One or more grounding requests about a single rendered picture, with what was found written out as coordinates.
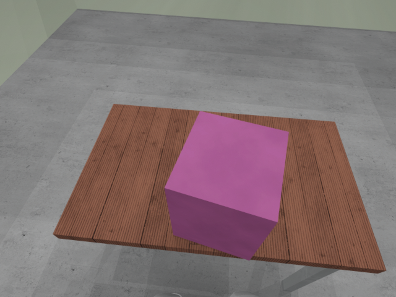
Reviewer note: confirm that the table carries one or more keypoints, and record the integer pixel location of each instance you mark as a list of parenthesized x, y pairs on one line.
[(120, 197)]

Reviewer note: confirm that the carton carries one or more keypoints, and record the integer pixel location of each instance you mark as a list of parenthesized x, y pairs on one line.
[(224, 191)]

